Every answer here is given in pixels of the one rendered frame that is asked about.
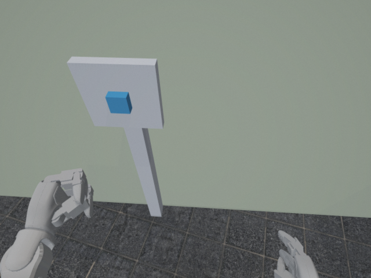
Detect button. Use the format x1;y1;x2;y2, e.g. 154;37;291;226
106;92;132;114

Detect robot left hand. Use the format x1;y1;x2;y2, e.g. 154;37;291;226
25;168;94;235

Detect left robot forearm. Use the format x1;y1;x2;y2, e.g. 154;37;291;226
0;228;57;278

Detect panel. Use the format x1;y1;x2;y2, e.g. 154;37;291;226
67;57;164;217

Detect robot right hand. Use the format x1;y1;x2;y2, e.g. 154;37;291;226
274;230;319;278

